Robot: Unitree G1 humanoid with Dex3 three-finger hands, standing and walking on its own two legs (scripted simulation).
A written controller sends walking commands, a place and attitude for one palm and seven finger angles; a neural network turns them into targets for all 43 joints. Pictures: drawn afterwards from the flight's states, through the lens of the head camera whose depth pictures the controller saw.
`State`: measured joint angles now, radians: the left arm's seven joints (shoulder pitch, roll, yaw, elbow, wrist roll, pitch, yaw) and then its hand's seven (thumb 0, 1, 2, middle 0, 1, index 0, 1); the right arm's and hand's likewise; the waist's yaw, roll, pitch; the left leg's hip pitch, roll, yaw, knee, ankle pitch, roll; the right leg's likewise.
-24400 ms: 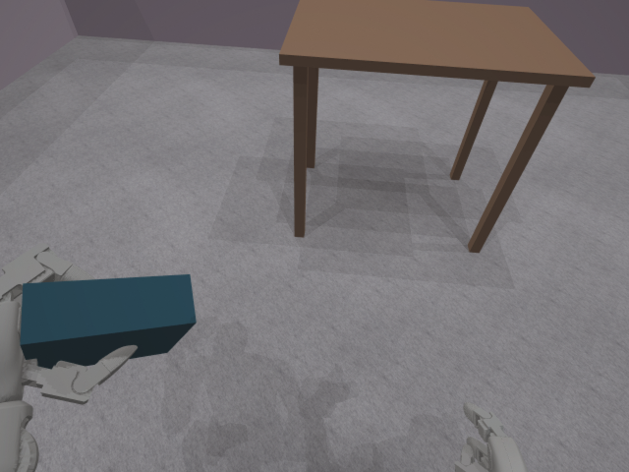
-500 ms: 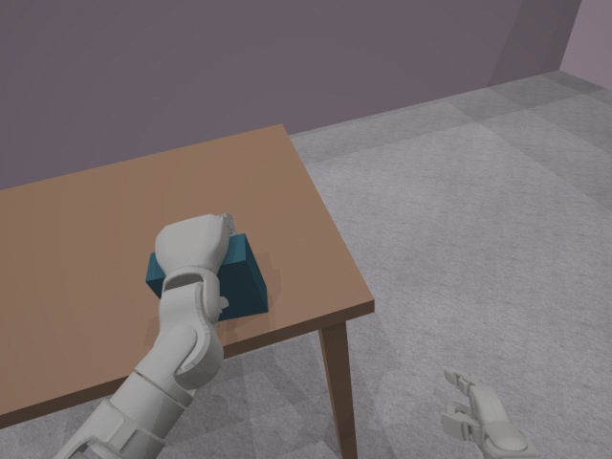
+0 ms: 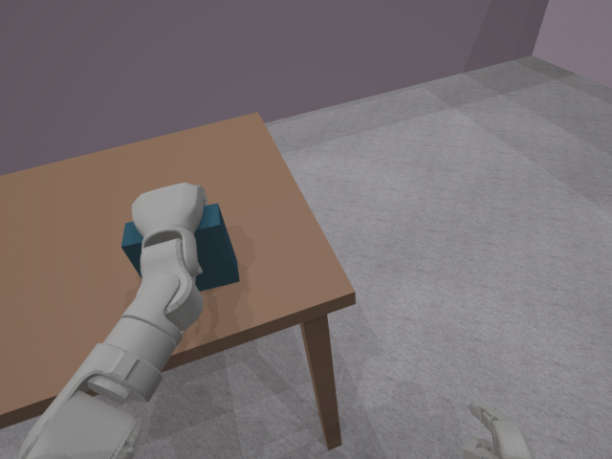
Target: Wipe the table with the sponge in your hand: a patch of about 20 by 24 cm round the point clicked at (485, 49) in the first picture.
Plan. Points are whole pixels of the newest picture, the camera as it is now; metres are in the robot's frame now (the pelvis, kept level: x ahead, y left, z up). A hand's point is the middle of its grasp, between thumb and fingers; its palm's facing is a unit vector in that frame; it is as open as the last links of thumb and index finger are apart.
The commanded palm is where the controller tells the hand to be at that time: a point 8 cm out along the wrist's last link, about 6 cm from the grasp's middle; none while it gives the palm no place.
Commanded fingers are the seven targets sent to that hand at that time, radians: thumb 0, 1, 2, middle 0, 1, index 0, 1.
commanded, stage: wipe forward along the third lane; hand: left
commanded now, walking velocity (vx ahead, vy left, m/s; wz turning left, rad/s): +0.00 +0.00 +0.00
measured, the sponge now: (190, 264) +0.36 +0.22 +0.07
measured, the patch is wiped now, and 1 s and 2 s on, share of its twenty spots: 0.85 0.95 1.00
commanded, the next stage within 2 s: wipe back along the third lane in 1.02 s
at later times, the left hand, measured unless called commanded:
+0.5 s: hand (184, 214) +0.42 +0.23 +0.12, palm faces -0.02 +0.01 -1.00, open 9.3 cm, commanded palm +0.40 +0.23 +0.15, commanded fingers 0.00 0.10 1.30 -1.20 -1.60 -1.20 -1.60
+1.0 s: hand (181, 197) +0.46 +0.25 +0.12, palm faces -0.04 +0.02 -1.00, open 9.3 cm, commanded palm +0.44 +0.25 +0.15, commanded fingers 0.00 0.10 1.30 -1.20 -1.60 -1.20 -1.60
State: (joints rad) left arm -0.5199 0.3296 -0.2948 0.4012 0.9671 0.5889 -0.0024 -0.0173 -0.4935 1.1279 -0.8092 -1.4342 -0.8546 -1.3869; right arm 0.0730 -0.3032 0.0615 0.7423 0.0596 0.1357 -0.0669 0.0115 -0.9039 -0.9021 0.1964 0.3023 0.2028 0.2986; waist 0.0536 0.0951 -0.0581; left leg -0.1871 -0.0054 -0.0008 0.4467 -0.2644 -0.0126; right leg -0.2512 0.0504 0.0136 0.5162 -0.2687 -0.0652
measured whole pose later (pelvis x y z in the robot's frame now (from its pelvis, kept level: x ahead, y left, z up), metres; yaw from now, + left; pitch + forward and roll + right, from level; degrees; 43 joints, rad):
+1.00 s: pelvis +0.02 +0.02 +0.00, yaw +1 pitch +6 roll +1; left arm -0.88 0.37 -0.20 0.93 1.00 0.40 0.06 0.00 -0.51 1.15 -0.81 -1.42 -0.85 -1.42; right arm 0.16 -0.28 0.03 0.78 0.06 0.15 -0.09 0.01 -0.90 -0.90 0.20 0.30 0.20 0.30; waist -0.02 0.06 -0.08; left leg -0.29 -0.02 -0.01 0.46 -0.27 0.01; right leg -0.34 0.04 0.01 0.49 -0.26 -0.04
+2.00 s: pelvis +0.04 +0.03 +0.00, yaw +1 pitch +3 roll +1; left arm -0.56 0.28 -0.37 0.41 0.99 0.64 0.06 0.00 -0.45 1.13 -0.75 -1.49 -0.79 -1.49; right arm 0.01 -0.27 0.06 0.69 0.07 0.18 -0.02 0.01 -0.90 -0.90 0.20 0.30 0.20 0.30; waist 0.08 0.08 -0.10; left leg -0.18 -0.04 0.00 0.45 -0.32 0.02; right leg -0.23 0.02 0.01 0.49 -0.31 -0.03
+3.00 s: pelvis +0.01 +0.01 +0.00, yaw -1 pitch -2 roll +2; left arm -0.27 0.29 -0.39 0.06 0.99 0.70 0.05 0.03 -0.43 1.12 -0.73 -1.50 -0.78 -1.49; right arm 0.00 -0.28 0.07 0.69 0.07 0.18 0.02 0.01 -0.90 -0.90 0.20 0.30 0.20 0.30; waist 0.09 0.12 -0.07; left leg -0.13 -0.01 0.01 0.46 -0.30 -0.01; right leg -0.20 0.05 0.03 0.54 -0.30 -0.06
